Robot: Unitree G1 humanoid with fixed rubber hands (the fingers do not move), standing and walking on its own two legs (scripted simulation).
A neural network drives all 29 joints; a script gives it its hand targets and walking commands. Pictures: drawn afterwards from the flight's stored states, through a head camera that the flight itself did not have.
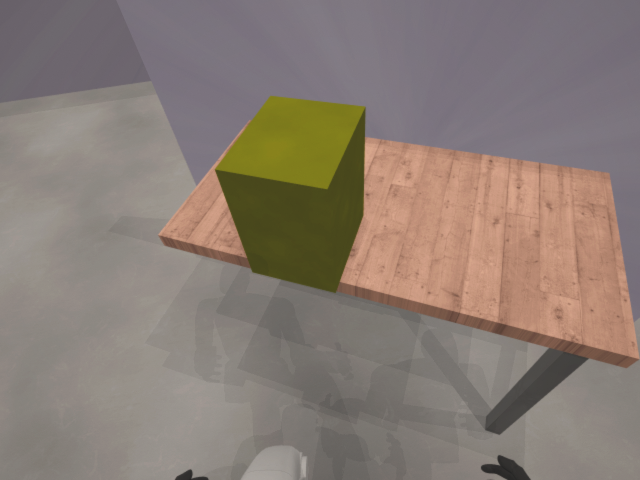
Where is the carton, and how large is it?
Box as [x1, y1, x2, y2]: [215, 96, 364, 292]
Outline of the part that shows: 270,96 216,167 215,171 252,271 335,292 363,213 364,107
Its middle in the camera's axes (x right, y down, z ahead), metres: -0.03 -0.08 +0.68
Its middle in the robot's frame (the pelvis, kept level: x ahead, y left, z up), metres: +0.55 +0.07 +0.00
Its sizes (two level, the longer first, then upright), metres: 0.202 0.170 0.258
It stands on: a table, 0.65 m high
